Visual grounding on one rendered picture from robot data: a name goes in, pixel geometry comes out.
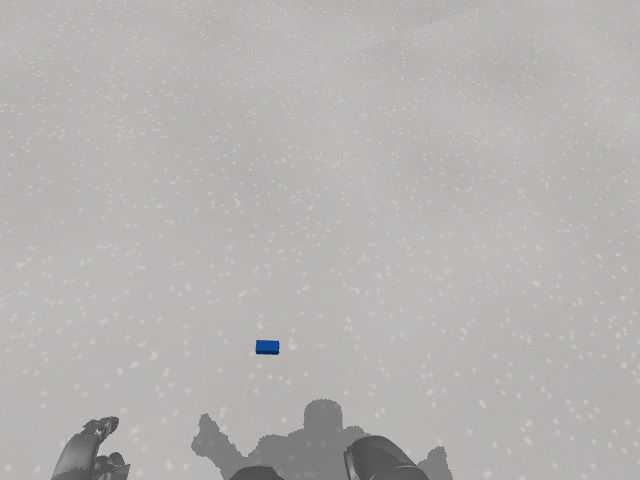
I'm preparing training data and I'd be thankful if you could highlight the small box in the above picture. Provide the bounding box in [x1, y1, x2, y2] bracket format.
[255, 340, 279, 355]

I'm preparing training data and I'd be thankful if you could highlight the left robot hand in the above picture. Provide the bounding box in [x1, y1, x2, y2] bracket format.
[52, 417, 130, 480]

